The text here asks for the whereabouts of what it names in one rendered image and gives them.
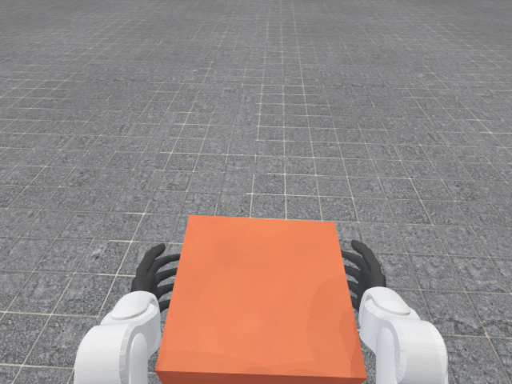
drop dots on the robot right forearm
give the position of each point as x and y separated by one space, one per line
408 350

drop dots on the robot right hand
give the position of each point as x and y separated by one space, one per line
368 276

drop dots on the carton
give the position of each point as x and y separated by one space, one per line
260 301

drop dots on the robot left forearm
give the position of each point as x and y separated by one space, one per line
117 351

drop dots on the robot left hand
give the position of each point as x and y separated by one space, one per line
147 278

